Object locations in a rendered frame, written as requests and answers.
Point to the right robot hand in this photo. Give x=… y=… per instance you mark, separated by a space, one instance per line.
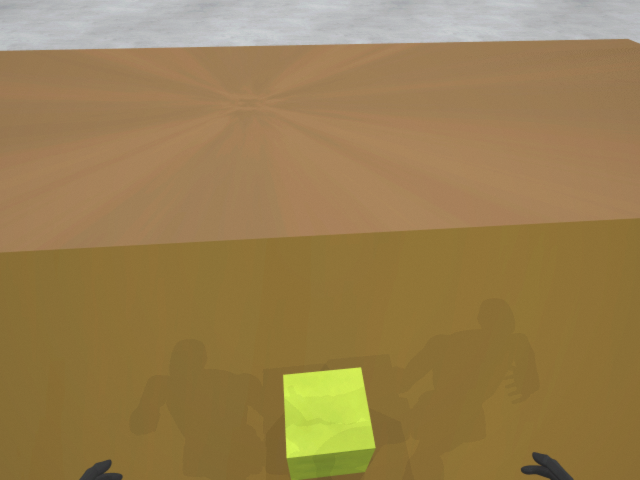
x=549 y=468

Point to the carton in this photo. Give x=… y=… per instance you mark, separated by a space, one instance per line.
x=327 y=423

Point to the left robot hand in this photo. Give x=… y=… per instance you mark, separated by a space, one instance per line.
x=96 y=472

